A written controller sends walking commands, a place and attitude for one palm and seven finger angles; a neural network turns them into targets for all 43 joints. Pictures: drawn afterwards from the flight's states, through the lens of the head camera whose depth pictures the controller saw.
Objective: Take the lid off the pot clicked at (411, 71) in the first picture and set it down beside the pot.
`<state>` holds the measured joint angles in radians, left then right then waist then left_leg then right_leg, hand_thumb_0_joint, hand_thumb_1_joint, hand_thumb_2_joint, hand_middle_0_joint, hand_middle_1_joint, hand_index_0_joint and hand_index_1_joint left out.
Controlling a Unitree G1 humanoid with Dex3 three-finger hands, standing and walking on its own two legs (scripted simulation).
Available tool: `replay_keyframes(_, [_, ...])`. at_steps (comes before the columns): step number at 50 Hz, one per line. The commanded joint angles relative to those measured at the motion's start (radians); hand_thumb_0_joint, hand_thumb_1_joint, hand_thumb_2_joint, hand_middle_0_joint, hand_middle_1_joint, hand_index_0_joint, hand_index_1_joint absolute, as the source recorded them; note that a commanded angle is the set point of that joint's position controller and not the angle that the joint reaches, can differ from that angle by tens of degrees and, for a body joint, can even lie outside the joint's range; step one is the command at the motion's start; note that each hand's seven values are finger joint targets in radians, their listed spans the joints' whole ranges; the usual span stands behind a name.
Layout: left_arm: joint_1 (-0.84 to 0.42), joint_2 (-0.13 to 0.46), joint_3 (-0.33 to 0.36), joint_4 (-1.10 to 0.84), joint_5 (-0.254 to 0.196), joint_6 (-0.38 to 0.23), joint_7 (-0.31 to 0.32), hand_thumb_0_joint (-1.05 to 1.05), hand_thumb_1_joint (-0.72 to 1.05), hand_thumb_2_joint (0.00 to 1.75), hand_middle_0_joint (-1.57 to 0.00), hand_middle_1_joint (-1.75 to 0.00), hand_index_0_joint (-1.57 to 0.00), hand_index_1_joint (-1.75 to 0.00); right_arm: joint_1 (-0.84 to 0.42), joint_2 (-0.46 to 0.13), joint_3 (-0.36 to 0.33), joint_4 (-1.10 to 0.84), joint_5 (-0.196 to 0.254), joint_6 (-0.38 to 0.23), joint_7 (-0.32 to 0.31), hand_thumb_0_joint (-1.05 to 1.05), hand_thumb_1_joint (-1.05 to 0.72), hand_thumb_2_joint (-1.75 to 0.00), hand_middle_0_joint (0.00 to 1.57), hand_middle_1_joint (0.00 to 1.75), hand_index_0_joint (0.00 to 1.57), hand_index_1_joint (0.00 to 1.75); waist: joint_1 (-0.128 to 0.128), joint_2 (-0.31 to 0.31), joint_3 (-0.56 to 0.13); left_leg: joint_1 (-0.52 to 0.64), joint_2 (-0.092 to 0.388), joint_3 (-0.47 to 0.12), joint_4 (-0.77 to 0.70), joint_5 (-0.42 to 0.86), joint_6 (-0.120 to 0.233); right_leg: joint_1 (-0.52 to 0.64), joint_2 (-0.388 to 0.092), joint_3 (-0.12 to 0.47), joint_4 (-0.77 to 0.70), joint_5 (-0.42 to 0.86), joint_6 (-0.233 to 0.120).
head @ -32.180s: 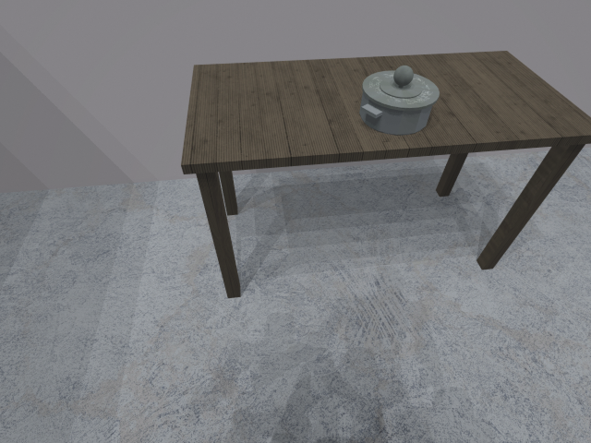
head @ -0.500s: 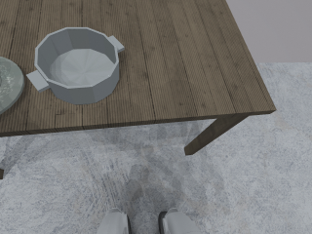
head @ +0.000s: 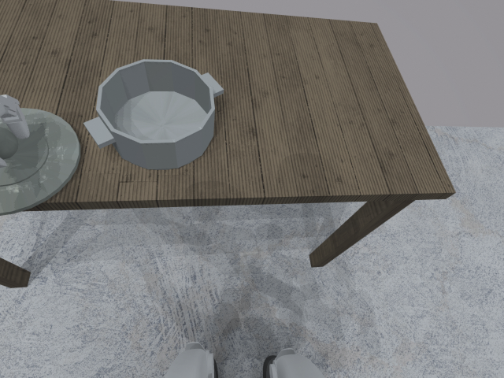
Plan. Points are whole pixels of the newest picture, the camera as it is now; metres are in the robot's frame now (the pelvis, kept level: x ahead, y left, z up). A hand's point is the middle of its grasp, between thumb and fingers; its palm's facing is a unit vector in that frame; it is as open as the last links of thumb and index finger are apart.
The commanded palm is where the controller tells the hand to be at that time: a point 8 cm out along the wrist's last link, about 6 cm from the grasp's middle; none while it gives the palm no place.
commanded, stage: open the fingers wide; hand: left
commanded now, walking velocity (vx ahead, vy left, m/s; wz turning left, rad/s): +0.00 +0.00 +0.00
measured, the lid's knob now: out of the picture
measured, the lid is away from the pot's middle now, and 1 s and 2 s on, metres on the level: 0.25 0.25 0.25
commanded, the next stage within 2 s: raise the empty hand in 0.60 s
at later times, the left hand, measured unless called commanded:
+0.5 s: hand out of the picture +0.46 +0.38 +0.05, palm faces -0.47 -0.14 -0.87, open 10.7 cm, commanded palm +0.51 +0.37 +0.11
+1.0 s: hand out of the picture +0.46 +0.39 +0.07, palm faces -0.43 -0.15 -0.89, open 11.0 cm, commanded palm +0.51 +0.37 +0.14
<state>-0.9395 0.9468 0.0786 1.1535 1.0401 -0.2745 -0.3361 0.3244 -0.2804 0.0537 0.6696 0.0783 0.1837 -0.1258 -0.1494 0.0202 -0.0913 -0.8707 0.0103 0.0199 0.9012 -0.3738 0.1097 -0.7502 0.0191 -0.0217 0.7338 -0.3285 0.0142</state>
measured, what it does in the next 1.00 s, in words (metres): stands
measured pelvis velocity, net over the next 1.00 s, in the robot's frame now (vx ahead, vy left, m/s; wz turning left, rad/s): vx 0.00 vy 0.01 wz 0.00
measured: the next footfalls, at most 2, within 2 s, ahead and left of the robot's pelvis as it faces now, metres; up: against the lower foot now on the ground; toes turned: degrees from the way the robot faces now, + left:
none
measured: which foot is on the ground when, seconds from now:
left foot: down 0.00-1.00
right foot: down 0.00-1.00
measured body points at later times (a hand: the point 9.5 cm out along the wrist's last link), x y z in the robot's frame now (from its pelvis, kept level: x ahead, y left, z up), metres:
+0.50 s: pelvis +0.00 +0.00 -0.01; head +0.13 +0.05 +0.42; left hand +0.48 +0.39 +0.10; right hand -0.01 -0.28 -0.10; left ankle +0.03 +0.04 -0.69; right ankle +0.01 -0.18 -0.69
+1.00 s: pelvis +0.00 +0.01 +0.00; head +0.12 +0.06 +0.43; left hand +0.48 +0.39 +0.12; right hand +0.01 -0.27 -0.10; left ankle +0.03 +0.04 -0.69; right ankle +0.01 -0.18 -0.69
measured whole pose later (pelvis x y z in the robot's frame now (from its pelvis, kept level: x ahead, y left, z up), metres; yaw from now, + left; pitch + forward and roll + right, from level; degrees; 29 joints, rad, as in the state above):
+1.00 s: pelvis +0.00 +0.01 +0.00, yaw +0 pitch +20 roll -7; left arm -1.05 0.97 0.04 1.18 1.04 -0.21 -0.35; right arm 0.35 -0.28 0.06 0.67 0.09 0.19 -0.11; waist -0.16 0.03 -0.10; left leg -0.87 0.00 0.03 0.90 -0.38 0.12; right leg -0.75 0.02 0.00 0.73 -0.33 0.01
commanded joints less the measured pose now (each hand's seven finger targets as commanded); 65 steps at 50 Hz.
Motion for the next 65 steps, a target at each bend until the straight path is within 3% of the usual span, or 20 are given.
replay_keyframes(1, [-0.48, 0.298, 0.031, -0.24, -0.031, -0.003, 0.05, 0.0, 0.33, 0.53, -0.46, -1.03, -0.45, -1.03, 0.153, -0.218, -0.075, -0.027, 0.003, -0.019, -0.017, 0.0, -0.9, -0.9, 0.2, 0.3, 0.2, 0.3, -0.009, 0.288, -0.408, 0.673, 0.041, -0.153, -0.142, 0.424, -0.085, -0.166, 0.068, -0.06, -0.065, 0.039, -0.051])
replay_keyframes(8, [-0.449, 0.335, 0.021, -0.129, -0.026, 0.026, 0.043, 0.0, 0.21, 0.5, -0.37, -1.0, -0.37, -1.0, 0.159, -0.229, -0.057, -0.04, 0.013, -0.028, -0.015, 0.0, -0.9, -0.9, 0.2, 0.3, 0.2, 0.3, -0.012, 0.175, -0.368, 0.529, 0.018, -0.119, -0.136, 0.244, -0.056, -0.115, 0.07, -0.048, -0.05, 0.021, -0.049])
replay_keyframes(10, [-0.465, 0.385, 0.054, -0.155, -0.019, 0.026, 0.038, 0.0, 0.17, 0.49, -0.35, -0.99, -0.35, -0.99, 0.164, -0.233, -0.06, -0.041, 0.014, -0.027, -0.017, 0.0, -0.9, -0.9, 0.2, 0.3, 0.2, 0.3, -0.002, 0.185, -0.409, 0.535, 0.018, -0.119, -0.132, 0.249, -0.055, -0.094, 0.068, -0.043, -0.048, 0.029, -0.049])
replay_keyframes(12, [-0.482, 0.419, 0.083, -0.201, -0.015, 0.013, 0.033, 0.0, 0.13, 0.49, -0.33, -0.98, -0.33, -0.98, 0.176, -0.232, -0.063, -0.037, 0.006, -0.025, -0.021, 0.0, -0.9, -0.9, 0.2, 0.3, 0.2, 0.3, 0.012, 0.275, -0.479, 0.625, 0.027, -0.133, -0.117, 0.399, -0.078, -0.113, 0.072, -0.049, -0.034, 0.052, -0.052])
replay_keyframes(14, [-0.46, 0.359, 0.052, -0.16, -0.017, 0.014, 0.025, 0.0, 0.09, 0.47, -0.3, -0.97, -0.3, -0.97, 0.173, -0.228, -0.067, -0.036, 0.008, -0.023, -0.018, 0.0, -0.9, -0.9, 0.2, 0.3, 0.2, 0.3, -0.007, 0.248, -0.437, 0.631, 0.032, -0.141, -0.111, 0.413, -0.082, -0.16, 0.074, -0.055, -0.038, 0.05, -0.048])
replay_keyframes(19, [-0.433, 0.38, 0.065, -0.104, -0.019, 0.021, 0.017, 0.0, 0.07, 0.47, -0.29, -0.96, -0.29, -0.96, 0.183, -0.23, -0.061, -0.038, 0.01, -0.013, -0.018, 0.0, -0.9, -0.9, 0.2, 0.3, 0.2, 0.3, -0.007, 0.174, -0.408, 0.556, 0.022, -0.123, -0.099, 0.41, -0.068, -0.128, 0.077, -0.052, -0.036, 0.064, -0.045])
replay_keyframes(21, [-0.459, 0.363, 0.054, -0.158, -0.015, 0.009, 0.013, 0.0, 0.07, 0.48, -0.3, -0.96, -0.3, -0.96, 0.181, -0.226, -0.062, -0.041, 0.009, -0.009, -0.017, 0.0, -0.9, -0.9, 0.2, 0.3, 0.2, 0.3, 0.002, 0.237, -0.427, 0.601, 0.027, -0.128, -0.1, 0.478, -0.078, -0.148, 0.076, -0.056, -0.033, 0.072, -0.048])
replay_keyframes(22, [-0.475, 0.411, 0.089, -0.187, -0.007, 0.008, 0.018, 0.0, 0.07, 0.48, -0.3, -0.96, -0.3, -0.96, 0.19, -0.233, -0.071, -0.031, 0.001, -0.001, -0.015, 0.0, -0.9, -0.9, 0.2, 0.3, 0.2, 0.3, 0.011, 0.269, -0.474, 0.654, 0.036, -0.141, -0.096, 0.522, -0.093, -0.155, 0.077, -0.055, -0.029, 0.07, -0.049])
replay_keyframes(23, [-0.451, 0.367, 0.061, -0.154, 0.0, 0.01, 0.017, 0.0, 0.07, 0.48, -0.3, -0.96, -0.3, -0.96, 0.192, -0.224, -0.073, -0.035, 0.003, 0.0, -0.013, 0.0, -0.9, -0.9, 0.2, 0.3, 0.2, 0.3, 0.001, 0.278, -0.466, 0.664, 0.032, -0.145, -0.088, 0.537, -0.096, -0.184, 0.08, -0.056, -0.03, 0.067, -0.049])
replay_keyframes(30, [-0.479, 0.374, 0.068, -0.158, -0.018, 0.013, 0.014, 0.0, 0.07, 0.48, -0.3, -0.96, -0.3, -0.96, 0.192, -0.229, -0.072, -0.029, 0.005, 0.008, -0.012, 0.0, -0.9, -0.9, 0.2, 0.3, 0.2, 0.3, -0.013, 0.216, -0.453, 0.631, 0.033, -0.146, -0.09, 0.492, -0.084, -0.168, 0.079, -0.052, -0.037, 0.071, -0.042])
replay_keyframes(33, [-0.509, 0.361, 0.057, -0.198, -0.006, 0.01, 0.023, 0.0, 0.07, 0.47, -0.29, -0.96, -0.29, -0.96, 0.193, -0.226, -0.077, -0.023, 0.0, 0.008, -0.011, 0.0, -0.9, -0.9, 0.2, 0.3, 0.2, 0.3, -0.008, 0.293, -0.482, 0.703, 0.044, -0.167, -0.094, 0.544, -0.104, -0.21, 0.078, -0.056, -0.031, 0.061, -0.047])
replay_keyframes(37, [-0.486, 0.401, 0.092, -0.19, -0.007, 0.015, 0.032, 0.0, 0.07, 0.47, -0.29, -0.96, -0.29, -0.96, 0.187, -0.225, -0.074, -0.032, -0.002, 0.013, -0.009, 0.0, -0.9, -0.9, 0.2, 0.3, 0.2, 0.3, 0.004, 0.276, -0.498, 0.693, 0.037, -0.151, -0.084, 0.579, -0.102, -0.167, 0.081, -0.05, -0.034, 0.081, -0.045])
replay_keyframes(40, [-0.521, 0.346, 0.046, -0.187, -0.01, 0.042, 0.036, 0.0, 0.07, 0.47, -0.29, -0.96, -0.29, -0.96, 0.186, -0.227, -0.079, -0.031, 0.003, 0.012, -0.003, 0.0, -0.9, -0.9, 0.2, 0.3, 0.2, 0.3, -0.012, 0.262, -0.468, 0.681, 0.038, -0.158, -0.104, 0.512, -0.099, -0.176, 0.078, -0.053, -0.048, 0.07, -0.043])
replay_keyframes(42, [-0.543, 0.391, 0.08, -0.235, -0.01, 0.039, 0.032, 0.0, 0.07, 0.47, -0.29, -0.96, -0.29, -0.96, 0.191, -0.228, -0.081, -0.027, -0.002, 0.009, -0.005, 0.0, -0.9, -0.9, 0.2, 0.3, 0.2, 0.3, 0.009, 0.308, -0.524, 0.748, 0.045, -0.172, -0.107, 0.583, -0.113, -0.166, 0.078, -0.053, -0.045, 0.075, -0.046])
replay_keyframes(49, [-0.52, 0.29, -0.011, -0.137, -0.016, 0.077, 0.003, 0.0, 0.07, 0.47, -0.29, -0.96, -0.29, -0.96, 0.184, -0.225, -0.076, -0.03, 0.012, 0.001, 0.001, 0.0, -0.9, -0.9, 0.2, 0.3, 0.2, 0.3, -0.012, 0.23, -0.406, 0.678, 0.035, -0.162, -0.135, 0.467, -0.1, -0.16, 0.078, -0.056, -0.073, 0.052, -0.045])
replay_keyframes(52, [-0.54, 0.354, 0.037, -0.193, -0.022, 0.066, -0.01, 0.0, 0.07, 0.47, -0.29, -0.96, -0.29, -0.96, 0.184, -0.224, -0.077, -0.033, 0.01, -0.001, -0.004, 0.0, -0.9, -0.9, 0.2, 0.3, 0.2, 0.3, 0.007, 0.233, -0.478, 0.711, 0.032, -0.15, -0.129, 0.539, -0.096, -0.099, 0.079, -0.047, -0.076, 0.091, -0.044])
replay_keyframes(59, [-0.535, 0.316, 0.009, -0.159, -0.027, 0.071, -0.029, 0.0, 0.07, 0.47, -0.29, -0.96, -0.29, -0.96, 0.174, -0.222, -0.078, -0.035, 0.016, -0.004, -0.002, 0.0, -0.9, -0.9, 0.2, 0.3, 0.2, 0.3, 0.003, 0.211, -0.392, 0.681, 0.031, -0.151, -0.157, 0.463, -0.095, -0.105, 0.078, -0.053, -0.095, 0.061, -0.046])
replay_keyframes(62, [-0.563, 0.374, 0.054, -0.239, -0.023, 0.066, -0.027, 0.0, 0.07, 0.47, -0.29, -0.96, -0.29, -0.96, 0.169, -0.22, -0.08, -0.04, 0.01, -0.003, 0.0, 0.0, -0.9, -0.9, 0.2, 0.3, 0.2, 0.3, 0.029, 0.293, -0.47, 0.753, 0.033, -0.155, -0.156, 0.579, -0.112, -0.079, 0.077, -0.048, -0.093, 0.091, -0.05])
replay_keyframes(63, [-0.56, 0.337, 0.031, -0.23, -0.019, 0.069, -0.029, 0.0, 0.07, 0.47, -0.29, -0.96, -0.29, -0.96, 0.171, -0.216, -0.082, -0.043, 0.011, -0.003, 0.002, 0.0, -0.9, -0.9, 0.2, 0.3, 0.2, 0.3, 0.023, 0.3, -0.455, 0.77, 0.033, -0.166, -0.157, 0.599, -0.119, -0.102, 0.078, -0.051, -0.098, 0.089, -0.051])
replay_keyframes(65, [-0.545, 0.329, 0.032, -0.211, -0.029, 0.079, -0.035, 0.0, 0.07, 0.47, -0.29, -0.96, -0.29, -0.96, 0.168, -0.218, -0.085, -0.042, 0.012, -0.003, 0.007, 0.0, -0.9, -0.9, 0.2, 0.3, 0.2, 0.3, 0.02, 0.244, -0.439, 0.742, 0.03, -0.154, -0.164, 0.552, -0.106, -0.074, 0.077, -0.049, -0.113, 0.09, -0.046])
